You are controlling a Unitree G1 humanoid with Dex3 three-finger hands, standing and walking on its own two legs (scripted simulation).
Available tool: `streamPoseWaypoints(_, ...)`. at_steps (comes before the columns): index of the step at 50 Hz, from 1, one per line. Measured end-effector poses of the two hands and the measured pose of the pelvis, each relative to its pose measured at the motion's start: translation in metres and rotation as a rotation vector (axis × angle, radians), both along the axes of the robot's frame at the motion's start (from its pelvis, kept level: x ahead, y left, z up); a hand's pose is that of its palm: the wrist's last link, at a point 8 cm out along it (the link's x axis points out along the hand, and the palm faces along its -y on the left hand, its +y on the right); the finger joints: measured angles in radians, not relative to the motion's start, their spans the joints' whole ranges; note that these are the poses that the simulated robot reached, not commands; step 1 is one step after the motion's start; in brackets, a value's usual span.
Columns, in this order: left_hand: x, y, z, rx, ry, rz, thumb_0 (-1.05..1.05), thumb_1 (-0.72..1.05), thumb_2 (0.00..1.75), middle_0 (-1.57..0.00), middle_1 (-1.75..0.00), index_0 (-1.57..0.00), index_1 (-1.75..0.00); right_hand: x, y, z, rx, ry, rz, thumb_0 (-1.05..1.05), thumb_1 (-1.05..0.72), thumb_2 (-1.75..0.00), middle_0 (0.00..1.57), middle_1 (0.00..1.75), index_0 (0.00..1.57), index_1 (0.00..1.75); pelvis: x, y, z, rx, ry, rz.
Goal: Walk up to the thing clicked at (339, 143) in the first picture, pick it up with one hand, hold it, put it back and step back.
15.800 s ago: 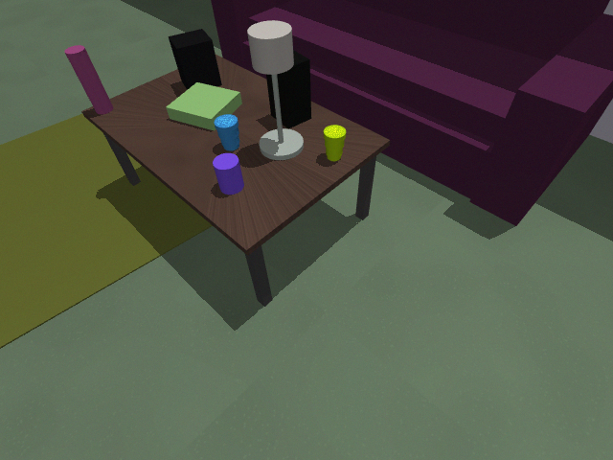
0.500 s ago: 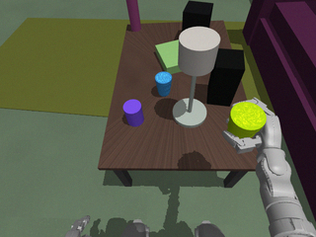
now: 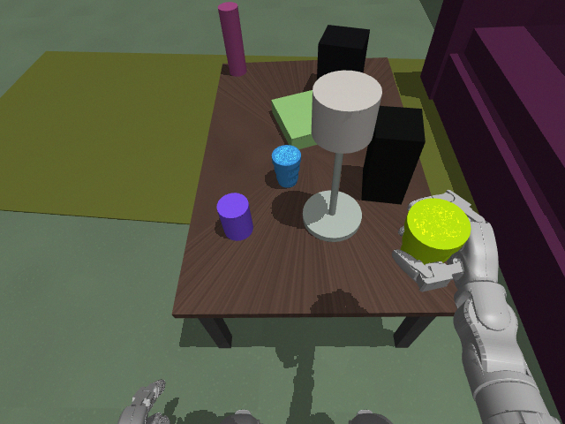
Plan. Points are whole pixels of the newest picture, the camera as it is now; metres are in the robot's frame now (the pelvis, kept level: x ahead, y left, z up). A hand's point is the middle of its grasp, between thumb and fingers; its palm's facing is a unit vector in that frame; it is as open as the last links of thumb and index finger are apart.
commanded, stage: hold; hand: right
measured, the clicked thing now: (427, 243) +0.34 -0.17 +0.05
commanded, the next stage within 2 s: none
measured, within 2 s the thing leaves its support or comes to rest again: neither
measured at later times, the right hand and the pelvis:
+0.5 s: hand (430, 247) +0.33 -0.17 +0.06, palm faces +0.11 +0.99 -0.01, open 9.2 cm; pelvis +0.00 +0.00 +0.01, yaw +0 degrees
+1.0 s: hand (429, 253) +0.32 -0.16 +0.06, palm faces +0.10 +1.00 +0.00, open 9.2 cm; pelvis -0.01 +0.00 +0.01, yaw +0 degrees
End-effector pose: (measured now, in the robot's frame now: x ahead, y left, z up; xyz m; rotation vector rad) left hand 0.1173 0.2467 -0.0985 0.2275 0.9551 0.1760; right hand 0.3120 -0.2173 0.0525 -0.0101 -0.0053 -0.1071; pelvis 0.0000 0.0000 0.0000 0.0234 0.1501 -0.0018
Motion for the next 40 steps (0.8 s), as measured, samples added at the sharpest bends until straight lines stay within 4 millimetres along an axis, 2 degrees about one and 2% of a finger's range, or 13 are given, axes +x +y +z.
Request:
streamPoseWaypoints(11,0.003,0.004,0.004,0.004,-0.012,0.004,0.01,0.91,0.89,-0.19,-0.30,-0.19,-0.30,-0.004,0.004,0.002,0.008,0.006,0.005,-0.01,0.29,-1.11,0.81,1.05,0.77,1.05,0.002,0.003,0.003,-0.002,-0.015,-0.001)
streamPoseWaypoints(26,0.010,0.000,0.008,-0.002,-0.032,-0.006,0.01,0.91,0.90,-0.19,-0.31,-0.19,-0.30,-0.013,-0.001,0.013,-0.006,-0.015,-0.006,-0.01,0.30,-1.11,0.81,1.05,0.77,1.05,0.003,0.003,0.006,-0.003,-0.036,-0.004)
streamPoseWaypoints(40,0.011,-0.005,0.012,-0.001,-0.056,-0.015,0.01,0.91,0.90,-0.19,-0.31,-0.20,-0.30,-0.019,-0.001,0.013,0.007,-0.010,-0.004,-0.01,0.30,-1.11,0.81,1.05,0.77,1.05,-0.001,0.001,0.008,-0.002,-0.048,-0.004)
